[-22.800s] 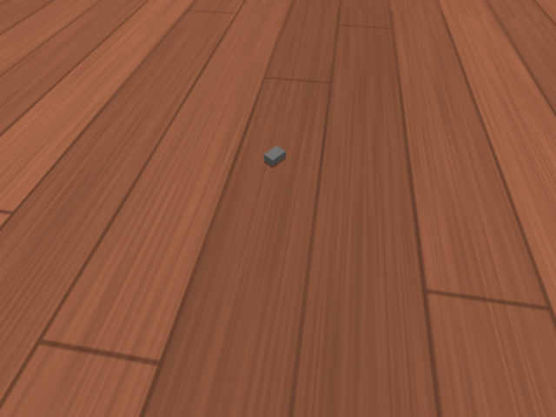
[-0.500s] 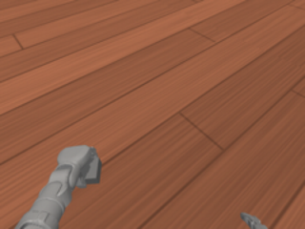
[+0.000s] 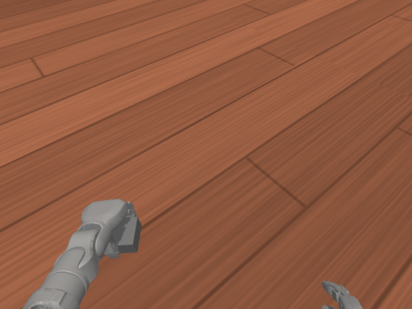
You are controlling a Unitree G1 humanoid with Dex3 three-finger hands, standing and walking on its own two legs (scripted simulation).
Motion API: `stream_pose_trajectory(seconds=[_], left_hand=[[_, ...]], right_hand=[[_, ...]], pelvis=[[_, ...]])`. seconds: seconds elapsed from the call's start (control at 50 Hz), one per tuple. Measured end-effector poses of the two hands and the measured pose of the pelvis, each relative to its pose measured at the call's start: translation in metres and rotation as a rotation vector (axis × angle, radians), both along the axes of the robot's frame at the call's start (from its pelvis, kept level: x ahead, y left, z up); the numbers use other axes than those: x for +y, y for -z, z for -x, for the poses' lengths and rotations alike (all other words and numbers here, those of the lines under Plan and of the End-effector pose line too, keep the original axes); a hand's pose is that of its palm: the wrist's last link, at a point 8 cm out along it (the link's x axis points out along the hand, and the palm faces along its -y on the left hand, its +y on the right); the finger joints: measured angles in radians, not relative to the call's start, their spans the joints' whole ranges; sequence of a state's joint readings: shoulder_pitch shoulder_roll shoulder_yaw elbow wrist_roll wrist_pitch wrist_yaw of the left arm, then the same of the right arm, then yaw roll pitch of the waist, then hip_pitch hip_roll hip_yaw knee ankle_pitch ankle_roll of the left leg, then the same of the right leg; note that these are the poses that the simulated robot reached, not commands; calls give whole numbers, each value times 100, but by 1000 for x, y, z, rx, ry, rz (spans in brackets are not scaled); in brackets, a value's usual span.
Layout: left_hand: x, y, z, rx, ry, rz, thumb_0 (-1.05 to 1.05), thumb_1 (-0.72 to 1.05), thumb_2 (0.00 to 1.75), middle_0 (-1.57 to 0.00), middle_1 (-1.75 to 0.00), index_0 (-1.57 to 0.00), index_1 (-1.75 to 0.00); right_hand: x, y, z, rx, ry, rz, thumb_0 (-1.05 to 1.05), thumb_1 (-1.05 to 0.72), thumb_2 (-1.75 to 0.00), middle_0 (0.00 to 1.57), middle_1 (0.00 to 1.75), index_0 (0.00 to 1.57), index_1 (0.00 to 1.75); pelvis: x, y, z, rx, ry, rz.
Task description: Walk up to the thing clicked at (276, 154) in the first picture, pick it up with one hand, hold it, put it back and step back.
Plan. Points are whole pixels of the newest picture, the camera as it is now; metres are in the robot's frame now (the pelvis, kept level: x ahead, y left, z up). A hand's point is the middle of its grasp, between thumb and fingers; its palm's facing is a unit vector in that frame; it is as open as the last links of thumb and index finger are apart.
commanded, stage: hold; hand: left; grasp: from above
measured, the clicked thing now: (115, 235) +0.30 +0.23 -0.08
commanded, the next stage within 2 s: crouch in 0.94 s
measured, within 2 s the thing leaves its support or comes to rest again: neither
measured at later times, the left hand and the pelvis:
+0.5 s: hand (113, 240) +0.27 +0.21 -0.04, palm faces -0.47 -0.06 -0.88, open 9.4 cm; pelvis -0.02 -0.01 +0.00, yaw +0 degrees
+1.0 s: hand (111, 233) +0.29 +0.22 -0.04, palm faces -0.46 -0.07 -0.88, open 9.4 cm; pelvis +0.00 +0.00 +0.00, yaw +0 degrees
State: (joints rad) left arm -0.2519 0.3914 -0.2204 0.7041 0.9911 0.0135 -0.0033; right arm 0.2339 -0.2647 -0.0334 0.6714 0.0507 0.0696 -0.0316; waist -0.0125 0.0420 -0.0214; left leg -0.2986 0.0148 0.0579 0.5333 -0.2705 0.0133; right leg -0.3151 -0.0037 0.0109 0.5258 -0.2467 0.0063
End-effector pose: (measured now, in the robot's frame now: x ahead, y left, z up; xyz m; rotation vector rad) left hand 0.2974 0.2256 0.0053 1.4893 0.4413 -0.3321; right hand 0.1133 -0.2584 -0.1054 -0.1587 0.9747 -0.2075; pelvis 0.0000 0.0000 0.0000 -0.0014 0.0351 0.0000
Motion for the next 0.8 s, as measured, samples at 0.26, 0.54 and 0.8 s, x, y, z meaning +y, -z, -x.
stream_pose_trajectory(seconds=[0.26, 0.54, 0.8], left_hand=[[-5, -10, 14, -29, 4, -4, 0, 11, 35, -72, -44, -79, -38], [-10, -9, 20, 2, 12, 8, 0, 10, 36, -73, -44, -80, -37], [-4, -10, 13, -33, -3, -4, 0, 9, 36, -74, -44, -81, -37]], right_hand=[[1, -1, 0, -27, -20, -7, 1, -90, -90, 20, 30, 21, 30], [1, -5, -5, -50, -24, -7, 1, -90, -90, 20, 30, 20, 30], [1, -2, -7, -19, -20, -5, 1, -90, -90, 20, 30, 20, 30]], pelvis=[[-4, -2, 12, -27, -3, -5], [-7, -3, 15, -38, -3, -8], [-7, -4, 9, -27, -6, -6]])
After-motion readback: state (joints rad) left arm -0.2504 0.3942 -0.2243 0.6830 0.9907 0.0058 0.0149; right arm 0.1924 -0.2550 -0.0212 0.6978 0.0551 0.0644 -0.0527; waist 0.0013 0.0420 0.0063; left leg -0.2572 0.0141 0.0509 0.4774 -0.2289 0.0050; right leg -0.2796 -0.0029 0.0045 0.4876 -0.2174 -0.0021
